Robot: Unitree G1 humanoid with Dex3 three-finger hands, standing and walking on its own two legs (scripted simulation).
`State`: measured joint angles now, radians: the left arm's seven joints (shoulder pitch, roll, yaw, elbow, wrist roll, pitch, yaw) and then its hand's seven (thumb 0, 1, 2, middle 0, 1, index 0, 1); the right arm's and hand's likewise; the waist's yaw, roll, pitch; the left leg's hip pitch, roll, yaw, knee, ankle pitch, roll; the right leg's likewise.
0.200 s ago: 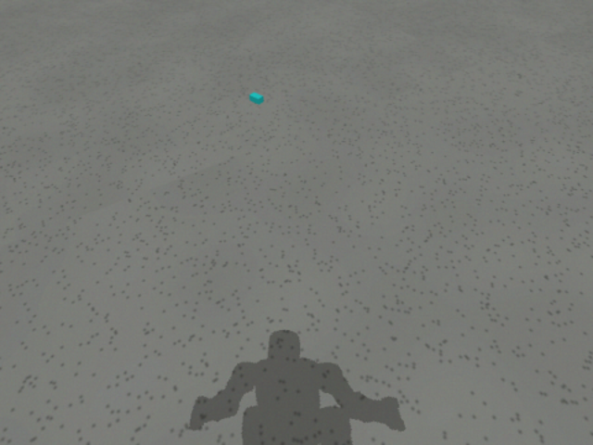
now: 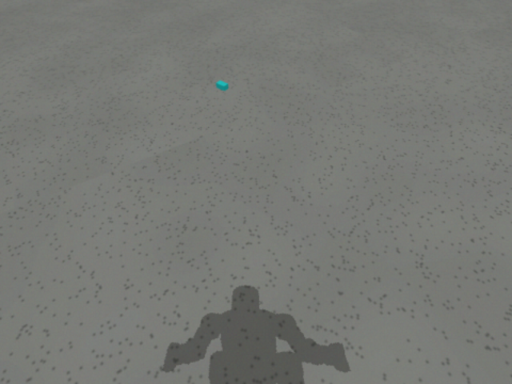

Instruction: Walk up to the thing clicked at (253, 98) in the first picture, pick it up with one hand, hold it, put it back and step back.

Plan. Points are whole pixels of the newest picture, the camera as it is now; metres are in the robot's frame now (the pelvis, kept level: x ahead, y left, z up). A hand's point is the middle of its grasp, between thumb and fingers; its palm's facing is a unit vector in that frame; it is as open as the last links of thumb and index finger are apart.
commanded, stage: stand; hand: left
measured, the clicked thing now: (222, 85) +2.18 +0.33 -0.76
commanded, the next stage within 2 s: walk up in 0.92 s
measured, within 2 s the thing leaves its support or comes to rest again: neither
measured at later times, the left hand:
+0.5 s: hand out of the picture +0.08 +0.25 -0.15, palm faces -0.01 -0.94 -0.34, open 7.4 cm
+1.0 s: hand out of the picture +0.08 +0.26 -0.15, palm faces -0.05 -0.94 -0.34, open 7.4 cm
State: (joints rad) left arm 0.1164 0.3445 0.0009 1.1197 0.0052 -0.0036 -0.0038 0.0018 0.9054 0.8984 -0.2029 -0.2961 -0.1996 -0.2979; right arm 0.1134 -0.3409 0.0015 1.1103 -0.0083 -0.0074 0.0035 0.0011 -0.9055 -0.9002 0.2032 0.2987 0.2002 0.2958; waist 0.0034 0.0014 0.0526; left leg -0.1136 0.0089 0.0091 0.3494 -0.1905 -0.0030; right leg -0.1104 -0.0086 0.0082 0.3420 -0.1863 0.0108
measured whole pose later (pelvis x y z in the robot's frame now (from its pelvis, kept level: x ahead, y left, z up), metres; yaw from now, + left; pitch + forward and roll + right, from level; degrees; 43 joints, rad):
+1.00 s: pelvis +0.01 +0.00 +0.00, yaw -2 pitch -1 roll +0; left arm 0.19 0.36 0.02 1.08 0.01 -0.02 -0.04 0.00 0.90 0.90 -0.20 -0.30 -0.20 -0.30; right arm 0.13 -0.37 -0.05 1.04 -0.03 0.00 0.06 0.00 -0.90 -0.90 0.20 0.30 0.20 0.30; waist 0.00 0.01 0.01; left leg -0.17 0.02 0.05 0.46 -0.38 0.03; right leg -0.18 0.00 0.04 0.45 -0.31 -0.01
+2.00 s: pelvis +0.51 -0.02 -0.03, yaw -24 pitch -2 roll +3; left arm 0.23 0.44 0.06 0.93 0.00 -0.10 -0.02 0.00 0.90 0.90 -0.21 -0.30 -0.20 -0.30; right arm 0.33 -0.45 -0.11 0.87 -0.05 0.01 0.12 0.00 -0.90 -0.90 0.20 0.30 0.20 0.30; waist -0.09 0.05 0.02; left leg -0.11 0.00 0.20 0.60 -0.45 0.03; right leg -0.46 -0.08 -0.11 0.63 -0.17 -0.04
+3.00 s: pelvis +1.01 +0.05 -0.03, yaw -30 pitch -2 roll -2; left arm 0.27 0.42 0.05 0.90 0.01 -0.11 0.06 0.00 0.90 0.90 -0.21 -0.30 -0.21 -0.30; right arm 0.26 -0.44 -0.10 0.84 -0.05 0.06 0.12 0.00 -0.91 -0.90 0.20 0.30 0.20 0.30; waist -0.01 0.15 0.05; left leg -0.53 0.09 -0.08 1.09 -0.37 -0.02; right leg -0.32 -0.07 -0.13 0.62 -0.26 -0.01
